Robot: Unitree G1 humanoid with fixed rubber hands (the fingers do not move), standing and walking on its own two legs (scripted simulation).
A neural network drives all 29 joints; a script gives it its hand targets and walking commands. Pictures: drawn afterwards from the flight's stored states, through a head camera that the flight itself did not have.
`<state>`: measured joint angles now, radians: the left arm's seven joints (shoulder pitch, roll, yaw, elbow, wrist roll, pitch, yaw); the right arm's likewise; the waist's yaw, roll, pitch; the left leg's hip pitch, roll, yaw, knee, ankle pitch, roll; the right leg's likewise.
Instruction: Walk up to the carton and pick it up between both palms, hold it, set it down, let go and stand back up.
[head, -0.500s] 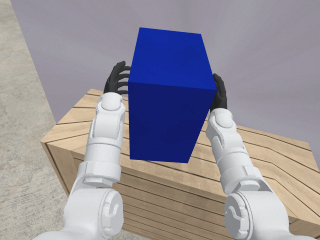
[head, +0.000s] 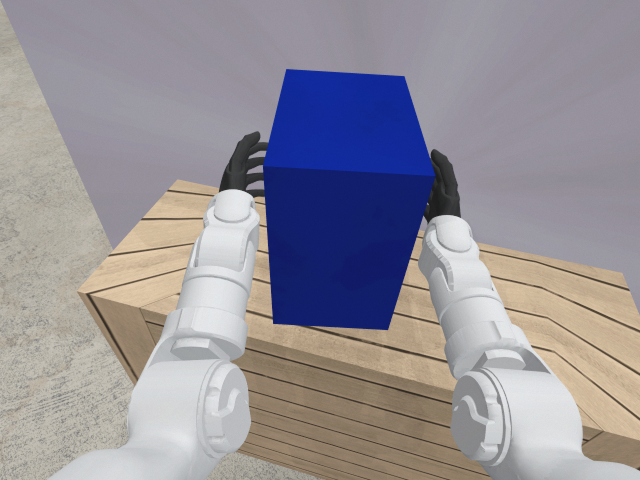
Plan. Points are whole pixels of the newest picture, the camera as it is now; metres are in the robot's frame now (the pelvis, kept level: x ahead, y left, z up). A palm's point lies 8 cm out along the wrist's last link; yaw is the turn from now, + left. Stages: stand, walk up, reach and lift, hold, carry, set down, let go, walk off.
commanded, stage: set down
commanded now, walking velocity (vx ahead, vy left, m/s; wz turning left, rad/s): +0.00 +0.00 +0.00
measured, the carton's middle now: (337, 201) +0.46 -0.08 +0.12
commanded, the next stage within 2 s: none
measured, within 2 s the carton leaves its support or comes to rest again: neither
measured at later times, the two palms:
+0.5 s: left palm (256, 203) +0.43 +0.04 +0.15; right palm (450, 228) +0.38 -0.21 +0.13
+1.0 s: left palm (265, 215) +0.45 +0.02 +0.11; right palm (450, 239) +0.38 -0.22 +0.11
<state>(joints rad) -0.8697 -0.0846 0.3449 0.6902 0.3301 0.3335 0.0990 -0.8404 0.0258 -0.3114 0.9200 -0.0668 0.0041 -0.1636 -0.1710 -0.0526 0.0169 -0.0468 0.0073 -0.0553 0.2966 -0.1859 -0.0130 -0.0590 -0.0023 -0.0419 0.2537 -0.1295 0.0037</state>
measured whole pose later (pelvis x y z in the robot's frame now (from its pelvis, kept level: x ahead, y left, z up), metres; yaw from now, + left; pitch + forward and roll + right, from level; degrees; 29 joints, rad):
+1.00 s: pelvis +0.01 +0.00 +0.00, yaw -3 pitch +4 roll +0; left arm -0.88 -0.11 0.40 0.87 0.36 0.17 0.12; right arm -0.83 0.07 -0.56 0.97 -0.30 -0.10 -0.09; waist -0.18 -0.03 -0.04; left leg -0.19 0.02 0.00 0.30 -0.19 -0.01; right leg -0.22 -0.01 -0.04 0.27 -0.12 0.00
